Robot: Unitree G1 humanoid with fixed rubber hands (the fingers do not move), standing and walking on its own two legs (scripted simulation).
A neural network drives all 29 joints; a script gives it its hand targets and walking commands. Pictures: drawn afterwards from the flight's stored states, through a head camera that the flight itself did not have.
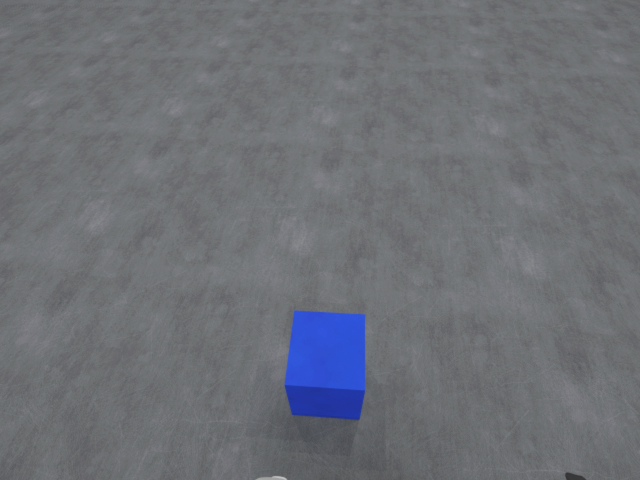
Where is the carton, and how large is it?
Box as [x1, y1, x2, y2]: [285, 311, 364, 419]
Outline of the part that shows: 294,311 285,377 285,388 292,414 359,419 364,393 364,314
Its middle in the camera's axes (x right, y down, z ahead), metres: +0.03 +0.37 +1.12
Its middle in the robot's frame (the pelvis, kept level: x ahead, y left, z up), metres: +0.51 +0.01 -0.62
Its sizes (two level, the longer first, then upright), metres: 0.210 0.200 0.250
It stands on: the floor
